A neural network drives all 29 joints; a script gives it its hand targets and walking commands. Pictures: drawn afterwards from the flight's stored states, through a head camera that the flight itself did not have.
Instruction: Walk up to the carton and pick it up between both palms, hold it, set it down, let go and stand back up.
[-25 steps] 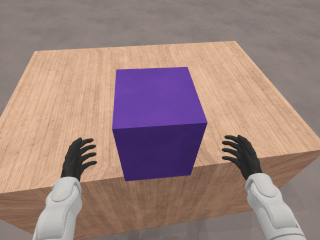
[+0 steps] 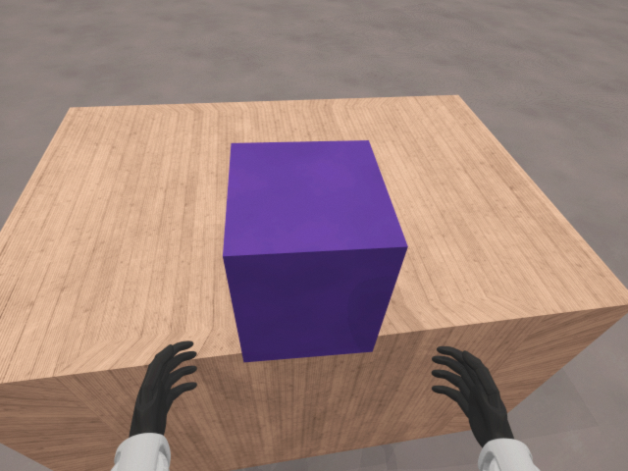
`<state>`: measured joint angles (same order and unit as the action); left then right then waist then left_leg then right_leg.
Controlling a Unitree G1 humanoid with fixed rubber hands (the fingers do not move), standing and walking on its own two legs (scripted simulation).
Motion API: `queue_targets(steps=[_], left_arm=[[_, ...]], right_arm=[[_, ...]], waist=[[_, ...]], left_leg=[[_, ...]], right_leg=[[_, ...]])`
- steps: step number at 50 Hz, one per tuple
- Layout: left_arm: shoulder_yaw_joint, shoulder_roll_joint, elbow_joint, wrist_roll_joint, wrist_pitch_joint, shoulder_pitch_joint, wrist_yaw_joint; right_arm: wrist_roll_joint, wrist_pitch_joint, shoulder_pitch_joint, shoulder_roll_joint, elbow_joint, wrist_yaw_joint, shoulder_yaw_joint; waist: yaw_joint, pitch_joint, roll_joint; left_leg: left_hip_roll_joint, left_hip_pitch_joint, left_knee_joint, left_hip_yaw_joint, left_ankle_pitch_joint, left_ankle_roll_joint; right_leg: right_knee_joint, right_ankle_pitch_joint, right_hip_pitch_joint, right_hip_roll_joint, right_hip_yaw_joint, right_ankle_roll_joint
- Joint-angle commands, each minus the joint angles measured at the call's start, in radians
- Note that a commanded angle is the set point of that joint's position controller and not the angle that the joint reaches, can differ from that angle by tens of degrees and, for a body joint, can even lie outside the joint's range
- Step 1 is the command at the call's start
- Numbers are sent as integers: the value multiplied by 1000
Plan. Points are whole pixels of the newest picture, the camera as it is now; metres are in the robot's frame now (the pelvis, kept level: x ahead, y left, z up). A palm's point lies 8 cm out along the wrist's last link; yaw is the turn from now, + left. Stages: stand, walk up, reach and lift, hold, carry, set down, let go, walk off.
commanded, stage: let go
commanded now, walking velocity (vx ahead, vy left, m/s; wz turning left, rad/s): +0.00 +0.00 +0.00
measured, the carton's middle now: (305, 252) +0.42 +0.02 +0.04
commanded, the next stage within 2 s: stand in 0.74 s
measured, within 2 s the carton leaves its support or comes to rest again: neither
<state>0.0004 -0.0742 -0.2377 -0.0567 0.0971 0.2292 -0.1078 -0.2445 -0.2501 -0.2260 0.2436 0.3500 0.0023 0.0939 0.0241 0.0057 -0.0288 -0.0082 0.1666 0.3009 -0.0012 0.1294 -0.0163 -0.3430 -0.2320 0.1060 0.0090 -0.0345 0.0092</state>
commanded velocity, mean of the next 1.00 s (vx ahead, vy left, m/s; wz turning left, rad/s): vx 0.00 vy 0.00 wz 0.00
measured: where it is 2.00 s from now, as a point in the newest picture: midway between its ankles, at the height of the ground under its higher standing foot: outside the picture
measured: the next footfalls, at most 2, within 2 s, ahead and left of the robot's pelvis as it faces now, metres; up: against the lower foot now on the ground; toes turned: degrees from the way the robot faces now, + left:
none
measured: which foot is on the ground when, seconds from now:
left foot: down 0.00-1.00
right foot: down 0.00-1.00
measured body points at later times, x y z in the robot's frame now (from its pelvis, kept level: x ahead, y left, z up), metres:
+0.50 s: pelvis +0.01 +0.02 -0.01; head +0.03 +0.03 +0.44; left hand +0.18 +0.24 -0.10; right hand +0.15 -0.22 -0.10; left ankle +0.02 +0.13 -0.75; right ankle -0.03 -0.11 -0.75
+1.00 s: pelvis +0.02 +0.01 -0.02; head +0.03 +0.02 +0.43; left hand +0.10 +0.26 -0.14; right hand +0.11 -0.24 -0.15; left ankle +0.02 +0.13 -0.75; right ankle -0.03 -0.11 -0.75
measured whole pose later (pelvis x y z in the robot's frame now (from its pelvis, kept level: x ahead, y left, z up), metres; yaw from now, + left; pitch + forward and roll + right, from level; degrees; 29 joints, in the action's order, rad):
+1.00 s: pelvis +0.02 +0.01 -0.02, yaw +3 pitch +2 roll -1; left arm -0.01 -0.22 -0.65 0.03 0.02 0.36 -0.01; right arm 0.06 -0.02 -0.30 0.22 0.83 -0.03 -0.02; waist 0.01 -0.04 -0.01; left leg 0.00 0.34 0.63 -0.06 0.32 -0.01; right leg -0.57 -0.39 0.22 0.01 0.01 0.00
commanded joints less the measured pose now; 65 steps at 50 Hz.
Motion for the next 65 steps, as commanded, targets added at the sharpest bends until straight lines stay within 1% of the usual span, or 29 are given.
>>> queue_targets(steps=[1, 6, 7, 8, 10, 12, 13, 14, 16, 18, 19, 20, 22, 26, 27, 34, 38, 39, 40, 42, 45, 46, 49, 50, 55, 58, 61, 64, 65], left_arm=[[3, -59, 89, 25, 54, -72, -22], [-8, -110, 68, 17, -63, -45, 18], [-16, -130, 122, 6, -55, -92, 16], [-25, -132, 64, 25, -75, -81, 18], [-31, -146, 146, 11, -51, -94, 13], [-15, -157, 10, 53, -115, -43, 29], [-20, -159, 49, 29, -129, -47, 46], [-18, -161, -22, 54, -177, -15, 56], [-39, -184, -90, 58, -243, -3, 84], [-37, -196, -16, 32, -234, -49, 81], [-38, -210, 19, 23, -204, -73, 73], [-42, -202, -88, 62, -214, -52, 75], [-25, -217, -19, 44, -184, -87, 77], [-12, -227, -51, 43, -181, -20, 84], [-6, -221, -96, 69, -208, -2, 90], [-40, -237, -73, 70, -198, 34, 92], [-39, -230, -105, 87, -244, 42, 111], [-52, -266, -221, 85, -138, 193, 99], [-58, -264, -242, 87, -93, 207, 94], [-47, -265, -263, 88, -61, 158, 97], [-36, -248, -279, 94, -59, 88, 95], [-37, -256, -289, 92, -57, 80, 93], [-38, -258, -336, 87, -53, 118, 86], [-38, -255, -351, 88, -52, 128, 83], [-49, -271, -431, 87, -65, 187, 77], [-48, -279, -478, 81, -70, 219, 76], [-50, -275, -509, 82, -73, 194, 72], [-48, -265, -552, 79, -84, 225, 67], [-48, -249, -567, 78, -88, 237, 69]], right_arm=[[38, -61, 86, 98, -76, -1, -44], [72, -23, 23, 62, 54, 27, -39], [62, -33, 80, 71, 2, 27, -38], [83, -24, 82, 62, 63, 30, -36], [64, -47, 111, 58, -40, 21, -32], [128, -18, 41, 60, 150, 26, -43], [123, -13, 56, 70, 71, 26, -60], [160, 13, 25, 71, 195, 30, -57], [187, 51, 16, 68, 267, 32, -62], [182, 33, 81, 84, 208, 27, -73], [175, 5, 104, 81, 166, 19, -74], [217, 13, 80, 77, 279, 15, -90], [208, -16, 116, 86, 223, 0, -111], [216, -42, 96, 88, 257, -4, -109], [224, -26, 73, 84, 352, 0, -105], [201, -51, 99, 89, 346, 18, -86], [211, -18, 90, 85, 436, 29, -83], [305, 116, -137, 152, 449, -2, -125], [318, 165, -140, 134, 461, -11, -119], [315, 196, -60, 89, 412, -23, -120], [313, 216, -49, 109, 387, -25, -140], [315, 216, -57, 114, 386, -28, -147], [304, 215, -116, 99, 406, -29, -149], [300, 214, -102, 84, 410, -30, -147], [292, 222, -154, 92, 428, -12, -154], [290, 227, -183, 80, 437, -4, -155], [285, 233, -190, 78, 450, 10, -159], [284, 240, -221, 73, 465, 14, -159], [289, 237, -214, 70, 466, 9, -155]], waist=[[4, -79, -29], [-36, -21, 3], [-23, -21, 3], [-21, -4, -9], [0, -34, -4], [-36, -28, 8], [-41, -41, -1], [-45, -28, -4], [-54, -22, 13], [-46, -61, 21], [-34, -88, 23], [-35, -70, 23], [-32, -114, 43], [-25, -156, 20], [-35, -141, 33], [-14, -211, 39], [-28, -155, 61], [15, -138, 142], [1, -159, 139], [-15, -117, -1], [-28, -47, -12], [-37, -41, -69], [-33, -48, -44], [-22, -39, 9], [-6, -30, 63], [-4, -28, 85], [-13, 16, 48], [-12, 45, 96], [-7, 40, 74]], left_leg=[[22, -116, 15, -3, -152, 30], [22, -103, 12, -1, -18, 22], [18, -83, 15, 2, -15, 21], [14, -71, 11, -6, 19, 22], [9, -57, 18, 3, -18, 21], [16, -27, 6, 1, 34, 6], [15, -47, 24, 8, 18, 13], [16, -60, 10, -6, 49, 6], [23, -54, 26, 1, 80, -1], [21, -46, 43, -4, 56, -12], [21, -37, 55, -3, 37, -13], [21, -23, 63, -13, 25, -17], [18, -38, 93, -10, -11, -24], [25, -100, 138, -28, -164, -26], [32, -99, 147, -25, -176, -31], [39, -159, 170, -39, -388, -25], [47, -157, 152, -36, -352, -26], [-120, -31, 244, -121, -597, 68], [-121, 5, 289, -112, -658, 91], [-112, 64, 262, -108, -424, 83], [-58, 191, 268, -95, -54, 56], [-44, 188, 267, -96, -9, 49], [-53, 137, 272, -110, -60, 52], [-52, 147, 273, -110, -86, 56], [-66, 147, 247, -162, -229, 68], [-52, 157, 240, -160, -163, 60], [-51, 150, 229, -174, -174, 64], [-51, 178, 181, -208, -110, 75], [-58, 178, 167, -211, -82, 74]], right_leg=[[77, 105, 123, -20, -31, 2], [94, -1, 147, -26, -32, -4], [84, -11, 155, -27, -35, -1], [82, -38, 163, -28, -31, 0], [57, -6, 154, -29, -32, -1], [62, -11, 124, -18, -19, 0], [56, 26, 154, -27, -28, -6], [51, 17, 165, -10, -10, -8], [27, 28, 176, -7, -9, -12], [-14, 61, 183, -3, -11, -13], [-38, 73, 183, 0, -6, -15], [-44, 79, 193, 9, 2, -9], [-79, 99, 211, 13, 0, -6], [-97, 210, 243, 22, 4, -7], [-95, 217, 254, 30, 11, -10], [-104, 360, 216, 43, 6, -15], [-71, 341, 248, 47, 7, -16], [-164, 140, 99, -50, -26, -20], [-141, 171, 63, -72, -44, -11], [-125, 173, 98, -78, -47, -8], [-96, 256, 120, -125, -98, 41], [-104, 299, 121, -139, -96, 56], [-115, 332, 130, -126, -68, 65], [-114, 321, 122, -121, -64, 61], [-123, 139, 112, -86, -24, 46], [-108, 141, 96, -82, -22, 44], [-98, 143, 116, -90, -23, 50], [-88, 57, 105, -84, -15, 45], [-89, 14, 107, -70, -3, 37]])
